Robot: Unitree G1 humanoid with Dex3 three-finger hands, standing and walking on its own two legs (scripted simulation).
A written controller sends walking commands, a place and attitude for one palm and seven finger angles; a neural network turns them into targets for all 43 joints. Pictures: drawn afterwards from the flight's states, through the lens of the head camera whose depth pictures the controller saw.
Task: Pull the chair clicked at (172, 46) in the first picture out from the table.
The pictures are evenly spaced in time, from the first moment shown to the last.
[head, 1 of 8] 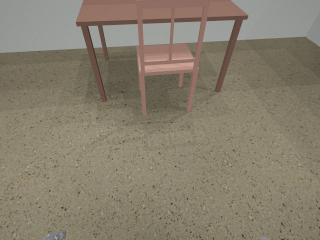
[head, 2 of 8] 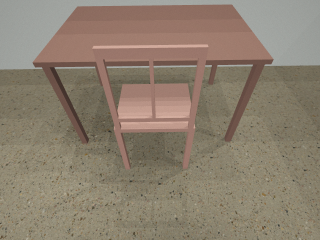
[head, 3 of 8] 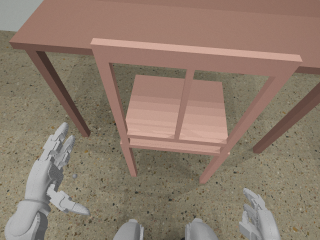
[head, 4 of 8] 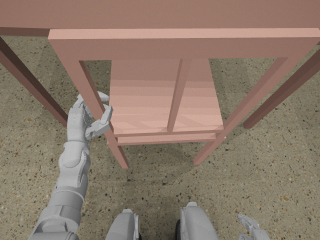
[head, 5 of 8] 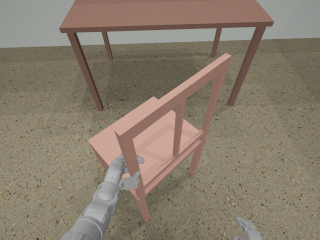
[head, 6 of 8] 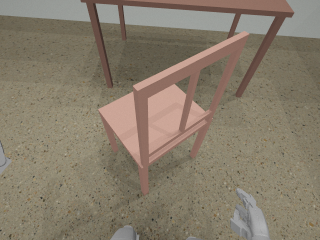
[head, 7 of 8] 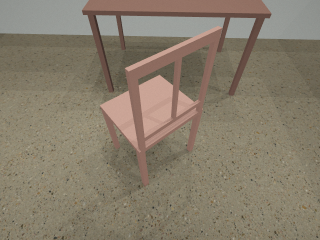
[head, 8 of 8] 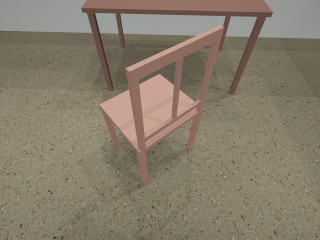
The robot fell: no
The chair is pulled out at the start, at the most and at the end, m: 0.00 0.55 0.55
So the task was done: yes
